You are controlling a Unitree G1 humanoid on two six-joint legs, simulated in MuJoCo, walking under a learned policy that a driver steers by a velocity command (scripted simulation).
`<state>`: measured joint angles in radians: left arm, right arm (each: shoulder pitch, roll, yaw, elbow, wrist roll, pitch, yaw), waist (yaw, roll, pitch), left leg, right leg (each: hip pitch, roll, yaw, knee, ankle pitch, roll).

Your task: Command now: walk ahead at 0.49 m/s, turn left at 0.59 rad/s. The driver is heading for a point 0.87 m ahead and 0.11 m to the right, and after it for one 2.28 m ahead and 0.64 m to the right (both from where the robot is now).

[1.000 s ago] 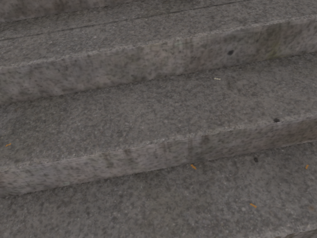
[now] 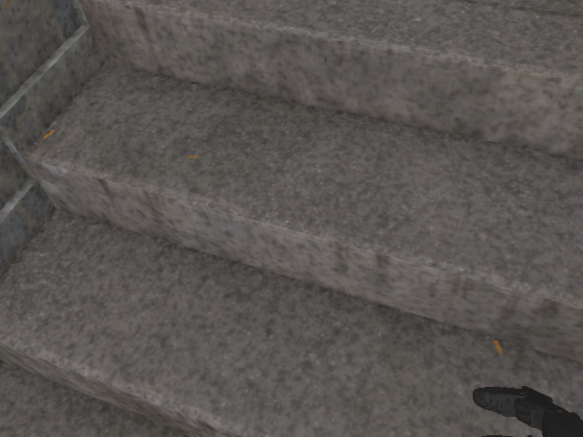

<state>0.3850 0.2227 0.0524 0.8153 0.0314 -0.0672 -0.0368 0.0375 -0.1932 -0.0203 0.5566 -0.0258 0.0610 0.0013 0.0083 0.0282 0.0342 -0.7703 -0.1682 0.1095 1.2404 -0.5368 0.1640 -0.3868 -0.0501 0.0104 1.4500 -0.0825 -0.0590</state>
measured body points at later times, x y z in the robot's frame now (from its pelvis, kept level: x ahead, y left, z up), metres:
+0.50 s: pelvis +0.31 -0.04 +0.17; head +0.33 -0.02 +0.62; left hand +0.49 +0.18 +0.08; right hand +0.36 -0.30 +0.05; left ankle +0.12 +0.04 -0.45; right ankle +0.39 -0.09 -0.45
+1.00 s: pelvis +0.64 +0.00 +0.33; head +0.69 -0.01 +0.78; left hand +0.60 +0.25 +0.20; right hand +0.90 -0.17 +0.28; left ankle +0.78 +0.09 -0.28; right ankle +0.43 -0.09 -0.34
